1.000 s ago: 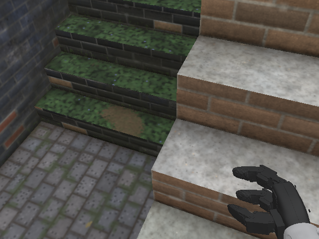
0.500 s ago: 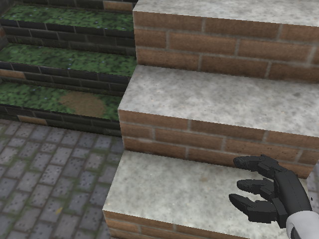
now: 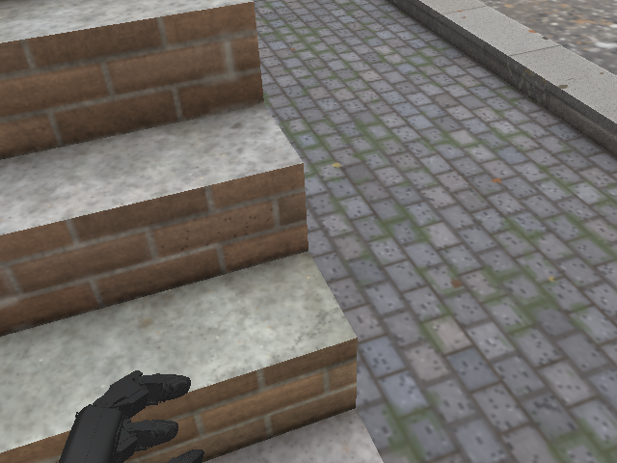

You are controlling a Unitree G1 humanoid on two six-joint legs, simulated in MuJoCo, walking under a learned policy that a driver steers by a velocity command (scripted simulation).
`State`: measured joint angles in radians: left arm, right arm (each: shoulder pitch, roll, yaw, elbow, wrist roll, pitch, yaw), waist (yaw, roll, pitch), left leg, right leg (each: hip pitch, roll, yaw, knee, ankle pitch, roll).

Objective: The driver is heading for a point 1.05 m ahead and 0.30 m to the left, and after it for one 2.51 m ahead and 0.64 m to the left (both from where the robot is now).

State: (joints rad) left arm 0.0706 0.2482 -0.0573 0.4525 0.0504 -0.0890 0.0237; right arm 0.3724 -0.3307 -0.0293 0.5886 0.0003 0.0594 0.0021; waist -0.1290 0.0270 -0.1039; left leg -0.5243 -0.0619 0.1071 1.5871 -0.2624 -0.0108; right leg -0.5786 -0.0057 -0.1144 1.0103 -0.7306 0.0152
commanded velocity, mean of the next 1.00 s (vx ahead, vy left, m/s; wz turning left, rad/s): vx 0.50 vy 0.00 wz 0.42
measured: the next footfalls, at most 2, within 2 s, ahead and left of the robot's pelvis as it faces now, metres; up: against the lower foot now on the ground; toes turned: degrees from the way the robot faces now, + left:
left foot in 0.14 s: -0.14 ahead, +0.06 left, -0.21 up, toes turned +14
right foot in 0.20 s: +0.05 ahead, -0.11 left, -0.01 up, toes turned -2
